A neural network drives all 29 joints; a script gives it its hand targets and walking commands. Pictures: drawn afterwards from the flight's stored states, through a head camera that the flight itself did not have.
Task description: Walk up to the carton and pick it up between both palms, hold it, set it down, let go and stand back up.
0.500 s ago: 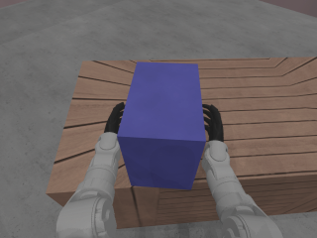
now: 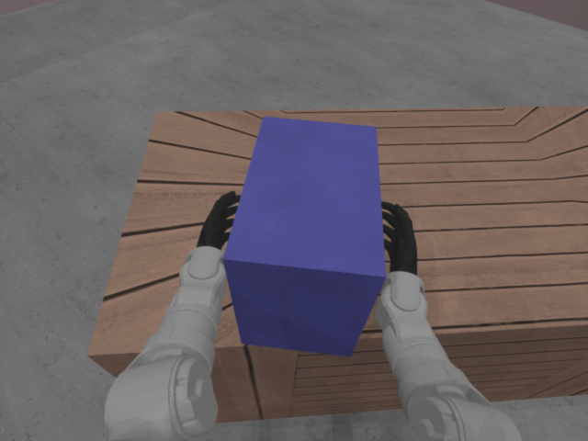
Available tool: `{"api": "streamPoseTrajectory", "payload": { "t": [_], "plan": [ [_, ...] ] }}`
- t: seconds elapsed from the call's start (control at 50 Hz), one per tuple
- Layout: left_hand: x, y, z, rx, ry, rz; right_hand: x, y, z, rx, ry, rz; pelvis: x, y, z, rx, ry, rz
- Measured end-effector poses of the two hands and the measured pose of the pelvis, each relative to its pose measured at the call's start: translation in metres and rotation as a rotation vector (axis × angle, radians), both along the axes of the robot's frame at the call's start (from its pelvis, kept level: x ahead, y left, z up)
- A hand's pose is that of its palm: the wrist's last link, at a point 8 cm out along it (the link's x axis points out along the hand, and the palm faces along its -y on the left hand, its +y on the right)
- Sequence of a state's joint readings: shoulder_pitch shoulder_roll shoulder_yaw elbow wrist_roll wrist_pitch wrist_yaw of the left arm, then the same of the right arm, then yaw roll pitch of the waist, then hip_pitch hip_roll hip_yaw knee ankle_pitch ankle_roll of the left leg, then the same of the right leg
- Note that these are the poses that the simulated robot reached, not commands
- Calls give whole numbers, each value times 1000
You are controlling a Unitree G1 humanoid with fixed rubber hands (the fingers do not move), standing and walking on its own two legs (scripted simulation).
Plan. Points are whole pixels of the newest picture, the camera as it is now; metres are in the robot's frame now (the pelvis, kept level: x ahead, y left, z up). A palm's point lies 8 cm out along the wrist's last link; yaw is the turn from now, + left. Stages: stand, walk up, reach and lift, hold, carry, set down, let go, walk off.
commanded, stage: set down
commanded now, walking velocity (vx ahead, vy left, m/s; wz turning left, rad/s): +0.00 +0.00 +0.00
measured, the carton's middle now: (307, 237) +0.43 -0.01 +0.00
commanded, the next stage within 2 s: none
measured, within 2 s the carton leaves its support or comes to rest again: neither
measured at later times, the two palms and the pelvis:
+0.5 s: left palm (213, 245) +0.40 +0.13 +0.03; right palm (400, 264) +0.35 -0.14 +0.04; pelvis +0.00 +0.00 +0.00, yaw +0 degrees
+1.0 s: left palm (211, 257) +0.40 +0.14 +0.00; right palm (394, 275) +0.35 -0.14 +0.00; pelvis +0.00 +0.00 +0.00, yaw +0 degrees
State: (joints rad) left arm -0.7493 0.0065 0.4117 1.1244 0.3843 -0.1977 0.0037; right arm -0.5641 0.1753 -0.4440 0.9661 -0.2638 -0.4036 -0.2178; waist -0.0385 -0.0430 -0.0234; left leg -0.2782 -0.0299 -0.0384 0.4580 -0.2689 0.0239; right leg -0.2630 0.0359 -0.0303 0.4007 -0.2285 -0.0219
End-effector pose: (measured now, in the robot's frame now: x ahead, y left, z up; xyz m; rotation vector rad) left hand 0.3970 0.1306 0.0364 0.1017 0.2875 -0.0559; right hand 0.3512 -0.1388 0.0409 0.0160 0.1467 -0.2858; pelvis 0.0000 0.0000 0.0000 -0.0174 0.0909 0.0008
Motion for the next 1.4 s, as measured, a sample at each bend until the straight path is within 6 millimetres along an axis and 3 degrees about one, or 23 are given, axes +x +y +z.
{"api": "streamPoseTrajectory", "payload": {
  "t": [0.7, 0.92, 1.02, 1.12, 1.24, 1.4],
  "plan": [
    [0, 1, -7, -34, 14, 11, -1, -1, -4, -12, -12, 8, -1, 0, 0, 0, -1, 0],
    [0, 7, -31, -112, 84, 111, 1, -2, -39, 24, 150, 16, -3, 1, -1, -2, 54, -2],
    [1, 8, -39, -104, 87, 105, 4, -2, -44, 23, 123, 7, -5, 5, -3, -7, 131, -4],
    [1, 11, -32, -74, 36, 87, 3, -2, -43, 21, 81, 10, -7, 9, -4, -13, 153, -5],
    [-15, 22, -31, -68, 35, 94, -10, -1, -42, -1, 61, 31, -12, 11, -4, -15, 145, -5],
    [-55, 34, -39, -74, 32, 124, -43, -2, -47, 15, 73, 24, -30, 10, -4, -14, 120, -6]
  ]
}}
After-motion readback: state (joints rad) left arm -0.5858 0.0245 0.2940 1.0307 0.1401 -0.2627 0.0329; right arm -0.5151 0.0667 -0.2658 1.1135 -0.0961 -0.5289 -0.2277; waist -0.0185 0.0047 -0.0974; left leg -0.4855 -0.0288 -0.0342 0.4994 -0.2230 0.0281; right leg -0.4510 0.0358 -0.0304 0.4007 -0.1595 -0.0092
